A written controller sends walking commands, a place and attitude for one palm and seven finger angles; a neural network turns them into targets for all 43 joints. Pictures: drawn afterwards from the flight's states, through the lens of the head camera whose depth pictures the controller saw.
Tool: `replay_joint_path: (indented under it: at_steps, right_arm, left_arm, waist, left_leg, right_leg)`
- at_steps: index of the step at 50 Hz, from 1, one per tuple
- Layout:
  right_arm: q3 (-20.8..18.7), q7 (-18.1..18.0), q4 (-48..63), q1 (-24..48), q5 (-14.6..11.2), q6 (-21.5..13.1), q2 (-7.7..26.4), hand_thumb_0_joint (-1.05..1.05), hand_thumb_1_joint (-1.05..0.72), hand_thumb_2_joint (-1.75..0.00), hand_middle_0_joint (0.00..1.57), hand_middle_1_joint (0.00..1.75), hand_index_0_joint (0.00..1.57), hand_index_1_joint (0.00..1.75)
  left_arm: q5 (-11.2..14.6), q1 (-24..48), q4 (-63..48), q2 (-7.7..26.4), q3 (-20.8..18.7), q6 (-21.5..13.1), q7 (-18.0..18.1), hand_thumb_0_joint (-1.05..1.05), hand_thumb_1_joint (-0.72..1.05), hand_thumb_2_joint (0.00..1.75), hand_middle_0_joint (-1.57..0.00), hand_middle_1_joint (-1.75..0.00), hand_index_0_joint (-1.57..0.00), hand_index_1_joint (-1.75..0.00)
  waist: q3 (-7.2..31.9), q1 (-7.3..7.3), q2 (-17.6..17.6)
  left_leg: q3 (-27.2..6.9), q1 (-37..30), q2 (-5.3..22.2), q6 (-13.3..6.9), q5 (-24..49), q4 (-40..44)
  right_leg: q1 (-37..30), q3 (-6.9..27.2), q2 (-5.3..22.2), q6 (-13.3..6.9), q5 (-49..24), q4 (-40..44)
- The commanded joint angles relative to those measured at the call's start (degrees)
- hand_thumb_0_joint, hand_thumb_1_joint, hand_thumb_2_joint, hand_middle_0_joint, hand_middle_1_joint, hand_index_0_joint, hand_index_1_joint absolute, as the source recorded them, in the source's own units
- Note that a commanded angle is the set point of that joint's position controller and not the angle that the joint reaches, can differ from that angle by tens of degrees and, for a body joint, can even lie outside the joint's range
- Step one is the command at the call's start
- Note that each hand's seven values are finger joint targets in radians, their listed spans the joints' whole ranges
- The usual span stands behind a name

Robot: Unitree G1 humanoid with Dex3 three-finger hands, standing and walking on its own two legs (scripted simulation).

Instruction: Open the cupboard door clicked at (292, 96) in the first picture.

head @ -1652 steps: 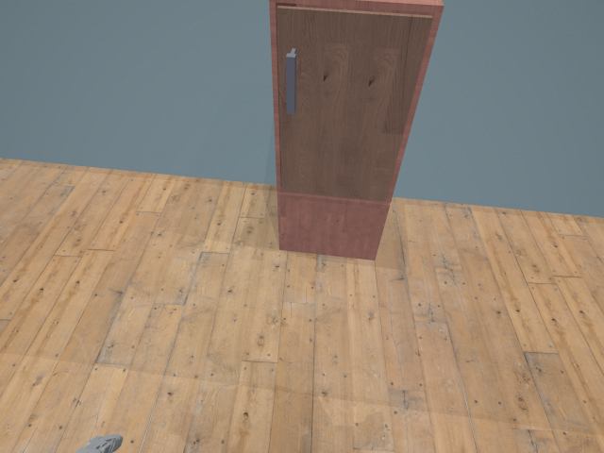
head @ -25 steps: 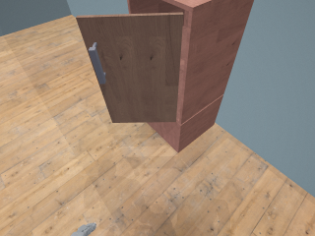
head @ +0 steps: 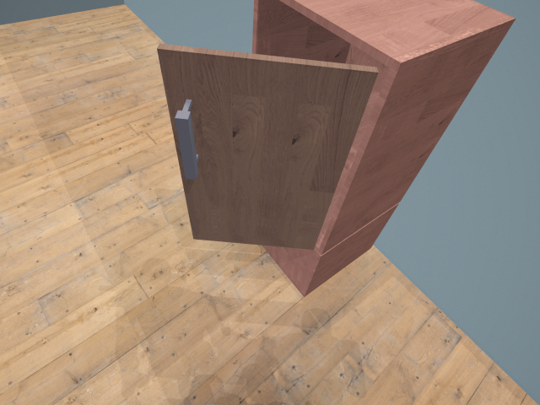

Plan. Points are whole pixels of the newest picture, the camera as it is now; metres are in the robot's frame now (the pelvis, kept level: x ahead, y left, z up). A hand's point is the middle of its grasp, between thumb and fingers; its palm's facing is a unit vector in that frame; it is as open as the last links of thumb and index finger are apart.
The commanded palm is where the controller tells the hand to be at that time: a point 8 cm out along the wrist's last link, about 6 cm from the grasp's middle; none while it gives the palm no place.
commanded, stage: come to a stop and stand still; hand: left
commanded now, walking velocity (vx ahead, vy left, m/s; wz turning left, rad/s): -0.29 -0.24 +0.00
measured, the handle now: (190, 140) +0.57 +0.22 +0.02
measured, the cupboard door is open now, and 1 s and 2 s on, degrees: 50 50 50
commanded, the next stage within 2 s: look again from close up in 0.88 s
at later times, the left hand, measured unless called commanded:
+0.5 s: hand out of the picture +0.07 +0.11 -0.16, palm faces -0.04 -0.97 -0.24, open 7.3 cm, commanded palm none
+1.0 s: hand out of the picture -0.01 +0.07 -0.17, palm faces +0.02 -0.98 -0.18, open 7.3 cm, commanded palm none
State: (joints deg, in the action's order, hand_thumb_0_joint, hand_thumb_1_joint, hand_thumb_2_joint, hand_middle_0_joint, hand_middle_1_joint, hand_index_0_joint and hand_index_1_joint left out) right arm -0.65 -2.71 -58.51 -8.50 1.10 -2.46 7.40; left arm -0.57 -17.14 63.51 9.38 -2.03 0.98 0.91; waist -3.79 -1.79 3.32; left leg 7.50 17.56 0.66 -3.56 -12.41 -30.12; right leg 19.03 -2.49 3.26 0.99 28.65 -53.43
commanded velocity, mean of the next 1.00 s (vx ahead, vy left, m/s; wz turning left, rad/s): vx -0.03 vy -0.02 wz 0.00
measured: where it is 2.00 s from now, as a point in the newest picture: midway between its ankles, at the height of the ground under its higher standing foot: outside the picture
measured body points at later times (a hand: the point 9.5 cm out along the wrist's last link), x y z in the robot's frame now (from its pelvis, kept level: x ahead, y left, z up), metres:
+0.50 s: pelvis +0.00 -0.08 +0.00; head +0.02 -0.09 +0.45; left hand +0.08 +0.16 -0.14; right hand +0.00 -0.33 -0.16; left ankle +0.01 +0.05 -0.71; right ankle -0.03 -0.19 -0.73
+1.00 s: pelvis +0.00 -0.10 +0.01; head +0.01 -0.09 +0.46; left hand -0.01 +0.12 -0.15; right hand +0.00 -0.32 -0.15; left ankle -0.01 +0.03 -0.73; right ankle -0.03 -0.19 -0.73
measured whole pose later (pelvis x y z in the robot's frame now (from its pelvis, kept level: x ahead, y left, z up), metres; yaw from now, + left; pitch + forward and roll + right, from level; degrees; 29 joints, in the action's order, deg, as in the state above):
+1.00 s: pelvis +0.00 -0.10 +0.01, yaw -1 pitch -1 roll +0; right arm -0.2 -1.9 -65.4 -14.4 0.6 0.0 8.6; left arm -0.5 -16.4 65.2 8.3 -0.1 -0.5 1.7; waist -1.9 -0.4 0.2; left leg 2.6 9.8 2.5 1.2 -13.5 -24.3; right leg 6.7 -4.1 -0.5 -1.4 15.0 -22.2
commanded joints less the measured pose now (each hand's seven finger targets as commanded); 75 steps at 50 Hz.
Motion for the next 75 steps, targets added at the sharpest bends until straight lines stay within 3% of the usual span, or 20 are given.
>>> replay_joint_path:
  at_steps: [1, 7, 14, 16, 17, 18, 19, 20, 25, 28, 30, 34, 38, 48, 49, 50, 52, 55, 62, 75]
  right_arm:
    - [-2.87, -1.44, 0.41, -5.99, 0.05, 1.74, 12.07, 0.0, -0.9, -0.9, 0.2, 0.3, 0.2, 0.3]
    - [-3.89, -1.39, 1.15, -5.04, 0.23, 2.34, 12.38, 0.0, -0.9, -0.9, 0.2, 0.3, 0.2, 0.3]
    - [-4.85, 0.13, 1.69, -5.23, 0.66, 3.02, 13.8, 0.0, -0.9, -0.9, 0.2, 0.3, 0.2, 0.3]
    - [-5.14, 0.55, 1.8, -5.15, 0.13, 3.29, 14.04, 0.0, -0.9, -0.9, 0.2, 0.3, 0.2, 0.3]
    - [-4.94, 0.87, 1.85, -6.14, -0.38, 3.39, 11.86, 0.0, -0.9, -0.9, 0.2, 0.3, 0.2, 0.3]
    - [-4.06, 1.28, 2.89, -6.4, -0.75, 3.6, 7.43, 0.0, -0.9, -0.9, 0.2, 0.3, 0.2, 0.3]
    - [-3.38, 1.57, 4.03, -3.59, -0.6, 4.37, 6.93, 0.0, -0.9, -0.9, 0.2, 0.3, 0.2, 0.3]
    - [-3.42, 1.97, 3.88, -4.03, -0.52, 4.85, 6.57, 0.0, -0.9, -0.9, 0.2, 0.3, 0.2, 0.3]
    - [-2.59, 1.59, 0.31, -6.31, -0.58, 4.22, 5.86, 0.0, -0.9, -0.9, 0.2, 0.3, 0.2, 0.3]
    - [-2.12, 1.31, -2.29, -8.77, -0.53, 3.05, 5.79, 0.0, -0.9, -0.9, 0.2, 0.3, 0.2, 0.3]
    - [-2.04, 0.63, -2.71, -8.46, 0.01, 2.07, 8.77, 0.0, -0.9, -0.9, 0.2, 0.3, 0.2, 0.3]
    - [-1.38, 0.47, -4.04, -6.62, -0.19, 2.56, 7.2, 0.0, -0.9, -0.9, 0.2, 0.3, 0.2, 0.3]
    - [-1.2, 0.5, -4.83, -8.03, -0.2, 2.52, 6.24, 0.0, -0.9, -0.9, 0.2, 0.3, 0.2, 0.3]
    - [-0.54, 0.35, -6.15, -8.94, -0.31, 2.05, 6.15, 0.0, -0.9, -0.9, 0.2, 0.3, 0.2, 0.3]
    - [-0.58, 1.08, -1.68, -3.21, -0.91, 0.69, 7.55, 0.0, -0.9, -0.9, 0.2, 0.3, 0.2, 0.3]
    - [-0.19, 1.42, 0.03, -7.63, -0.79, 1.28, 4.18, 0.0, -0.9, -0.9, 0.2, 0.3, 0.2, 0.3]
    - [-0.3, 1.51, -1.32, -10.49, -0.7, 1.18, 4.47, 0.0, -0.9, -0.9, 0.2, 0.3, 0.2, 0.3]
    - [-0.03, 1.27, -0.54, -11.46, -0.34, 0.4, 6.41, 0.0, -0.9, -0.9, 0.2, 0.3, 0.2, 0.3]
    - [0.41, 1.04, -0.24, -10.71, -0.33, 0.54, 7.09, 0.0, -0.9, -0.9, 0.2, 0.3, 0.2, 0.3]
    - [0.55, 1.06, -2.42, -10.54, -0.3, 0.26, 7.68, 0.0, -0.9, -0.9, 0.2, 0.3, 0.2, 0.3]
  left_arm:
    - [-0.37, -4.5, -3.4, 4.79, -1.93, 1.86, 0.36, 0.0, 0.9, 0.9, -0.2, -0.3, -0.2, -0.3]
    - [-0.76, 0.12, -7.82, 4.87, -2.84, 3.02, 0.06, 0.0, 0.9, 0.9, -0.2, -0.3, -0.2, -0.3]
    - [-0.45, 2.84, -10.03, 4.29, -1.68, 1.76, -0.16, 0.0, 0.9, 0.9, -0.2, -0.3, -0.2, -0.3]
    - [-0.45, -0.71, -8.95, 5.39, -1.9, 1.05, -0.07, 0.0, 0.9, 0.9, -0.2, -0.3, -0.2, -0.3]
    - [-0.85, -1.25, -8.89, 8.11, -2.21, 0.48, 0.2, 0.0, 0.9, 0.9, -0.2, -0.3, -0.2, -0.3]
    - [-1.29, -0.03, -9.06, 12.28, -2.59, -0.34, 0.57, 0.0, 0.9, 0.9, -0.2, -0.3, -0.2, -0.3]
    - [-1.1, 2.3, -9.61, 13.64, -2.17, -0.54, 0.67, 0.0, 0.9, 0.9, -0.2, -0.3, -0.2, -0.3]
    - [-1.29, 4.81, -10.41, 13.36, -1.54, -0.43, 0.6, 0.0, 0.9, 0.9, -0.2, -0.3, -0.2, -0.3]
    - [-0.52, 5.79, -8.13, 9.52, -0.77, -1.48, 1.07, 0.0, 0.9, 0.9, -0.2, -0.3, -0.2, -0.3]
    - [0.27, 4.74, -6.45, 8.31, -0.4, -1.59, 0.93, 0.0, 0.9, 0.9, -0.2, -0.3, -0.2, -0.3]
    - [0.82, 2.52, -6.08, 5.62, 0.12, -1.31, 0.88, 0.0, 0.9, 0.9, -0.2, -0.3, -0.2, -0.3]
    - [0.42, 3.37, -4.09, 6.02, 0.11, -0.67, 0.69, 0.0, 0.9, 0.9, -0.2, -0.3, -0.2, -0.3]
    - [0.28, 2.48, -2.65, 5.85, 0.4, -1.4, 0.51, 0.0, 0.9, 0.9, -0.2, -0.3, -0.2, -0.3]
    - [0.29, -0.61, -0.2, 4.73, 0.96, -2.12, 0.82, 0.0, 0.9, 0.9, -0.2, -0.3, -0.2, -0.3]
    - [-0.92, -7.13, 1.13, 5.87, 1.1, -3.92, 3.59, 0.0, 0.9, 0.9, -0.2, -0.3, -0.2, -0.3]
    - [-0.57, -4.58, -1.57, 8.48, 0.67, -4.47, 3.28, 0.0, 0.9, 0.9, -0.2, -0.3, -0.2, -0.3]
    - [-0.25, -2.05, -2.46, 7.17, 1.23, -4.33, 2.51, 0.0, 0.9, 0.9, -0.2, -0.3, -0.2, -0.3]
    - [-0.2, -2.92, -3.04, 4.96, 1.21, -3.87, 2.28, 0.0, 0.9, 0.9, -0.2, -0.3, -0.2, -0.3]
    - [-0.15, -2.58, -3.13, 4.57, 1.58, -2.51, 1.61, 0.0, 0.9, 0.9, -0.2, -0.3, -0.2, -0.3]
    - [-0.11, -1.54, -3.48, 6.21, 1.33, -2.18, 1.27, 0.0, 0.9, 0.9, -0.2, -0.3, -0.2, -0.3]
  waist:
    - [7.19, 1.55, -7.69]
    - [8.03, 1.87, -12.58]
    - [7.92, 2.58, -16.52]
    - [9.21, 0.76, -11.94]
    - [8.73, 0.68, -4.63]
    - [6.76, 1.55, 8.42]
    - [4.26, 0.87, 11.23]
    - [4.32, 1.6, 7.87]
    - [3.57, 2.74, 8.94]
    - [4.13, 3.1, 2.78]
    - [5.42, 1.5, -7.67]
    - [0.37, 1.51, -9.92]
    - [0.65, 2.0, -2.19]
    - [0.17, 1.99, -1.87]
    - [-1.07, -0.67, -1.79]
    - [3.41, 3.38, -2.28]
    - [5.18, 4.13, -6.74]
    - [5.89, 2.95, -7.01]
    - [-2.56, 1.9, -2.23]
    - [0.33, 1.45, -3.26]
  left_leg:
    - [-14.05, -7.78, 20.69, -7.22, 38.18, 10.27]
    - [-11.25, -9.34, 19.3, -6.65, 34.95, 9.4]
    - [-12.08, -6.47, 16.9, -4.77, 22.24, 8.36]
    - [-10.66, -3.18, 14.19, -1.92, 14.63, 4.81]
    - [-8.49, 0.17, 10.46, 0.94, 6.72, 0.51]
    - [-3.09, 5.85, 3.95, 4.65, -8.0, -4.9]
    - [-4.13, 4.91, 1.83, 5.4, -18.94, -11.89]
    - [-5.75, 2.98, 1.37, 5.04, -18.94, -17.16]
    - [-4.49, 2.08, 1.08, 5.94, -11.76, -9.77]
    - [-6.36, -8.32, 1.71, 5.08, 5.09, 6.38]
    - [-12.97, -9.13, 9.09, 1.67, 19.62, 6.65]
    - [-11.1, -4.81, 6.73, 2.86, 4.73, 10.07]
    - [-8.96, -7.5, 5.47, 3.53, 4.06, 9.56]
    - [-8.26, -9.72, 5.49, 3.52, 6.79, 10.27]
    - [-5.19, -3.99, 4.94, 4.66, 7.1, -4.42]
    - [-7.01, -2.09, 3.16, 3.61, -6.09, -3.17]
    - [-7.04, -5.86, 3.78, 3.57, 0.05, 2.57]
    - [-9.38, -6.26, 5.79, 1.94, 13.09, 2.62]
    - [-10.57, -2.46, 5.01, 1.21, 3.78, 7.67]
    - [-10.23, -4.41, 4.96, 1.04, 5.43, 8.78]
  right_leg:
    - [4.63, 2.88, 0.32, 1.16, -1.91, -7.01]
    - [9.97, 3.99, -0.94, 2.11, -4.67, -11.07]
    - [-1.6, -1.01, -1.73, 0.66, -4.49, 13.51]
    - [-10.03, -1.93, -2.12, 0.36, -15.68, 26.1]
    - [-13.37, 2.24, 1.3, -0.49, -20.43, 33.09]
    - [-13.33, 13.69, 11.84, -4.31, -26.92, 36.61]
    - [-5.17, 15.87, 17.72, -8.96, -29.58, 38.3]
    - [-0.83, 13.11, 16.96, -10.52, -24.08, 38.56]
    - [-10.18, 6.05, 9.65, -8.81, -47.22, 30.76]
    - [-7.88, 5.71, 6.81, -5.1, -38.04, 27.19]
    - [-7.92, 4.02, 2.8, -1.86, -26.53, 28.02]
    - [-8.77, 4.87, 2.57, -2.23, -17.63, 33.23]
    - [-8.77, 5.72, 3.09, -2.67, -19.65, 35.95]
    - [-9.26, 5.18, 3.36, -2.88, -23.51, 36.79]
    - [-8.39, 9.83, 7.46, 0.23, -54.59, 34.09]
    - [-12.27, 10.31, 9.84, -3.35, -52.49, 32.0]
    - [-9.38, 6.94, 6.23, -5.43, -34.13, 30.55]
    - [-9.64, 4.11, 2.39, -4.21, -27.78, 27.45]
    - [-5.67, 4.46, 1.43, -3.31, -15.79, 29.22]
    - [-7.5, 4.41, 2.16, -2.87, -17.77, 29.43]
